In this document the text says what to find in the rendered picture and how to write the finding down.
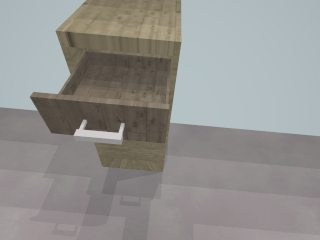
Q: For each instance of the handle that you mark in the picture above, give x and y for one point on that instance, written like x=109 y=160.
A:
x=99 y=136

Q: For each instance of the cabinet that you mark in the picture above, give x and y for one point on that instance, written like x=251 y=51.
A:
x=149 y=28

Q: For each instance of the drawer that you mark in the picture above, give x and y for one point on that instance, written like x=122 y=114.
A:
x=108 y=89

